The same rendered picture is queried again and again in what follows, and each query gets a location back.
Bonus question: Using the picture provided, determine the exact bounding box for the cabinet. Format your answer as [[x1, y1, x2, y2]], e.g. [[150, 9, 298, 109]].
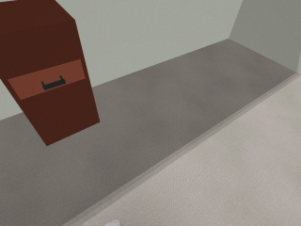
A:
[[0, 0, 100, 146]]

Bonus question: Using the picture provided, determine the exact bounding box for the drawer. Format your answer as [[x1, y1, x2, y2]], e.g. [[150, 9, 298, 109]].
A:
[[8, 59, 86, 100]]

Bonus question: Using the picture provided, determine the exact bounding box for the handle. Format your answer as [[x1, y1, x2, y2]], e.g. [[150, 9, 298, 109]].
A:
[[41, 75, 66, 90]]

